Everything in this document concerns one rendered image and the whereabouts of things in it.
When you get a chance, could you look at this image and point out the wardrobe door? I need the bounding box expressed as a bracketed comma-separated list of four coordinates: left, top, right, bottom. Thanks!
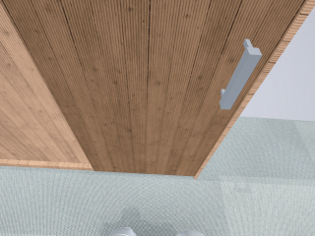
[0, 0, 307, 177]
[0, 2, 90, 164]

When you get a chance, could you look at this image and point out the handle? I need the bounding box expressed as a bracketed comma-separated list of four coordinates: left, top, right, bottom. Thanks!
[220, 38, 262, 110]

